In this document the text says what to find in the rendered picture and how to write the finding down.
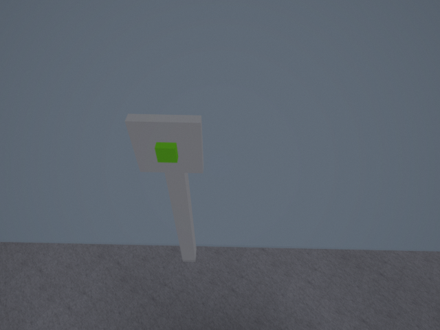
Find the button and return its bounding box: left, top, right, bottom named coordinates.
left=155, top=142, right=178, bottom=163

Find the panel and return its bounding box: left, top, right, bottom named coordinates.
left=125, top=113, right=204, bottom=262

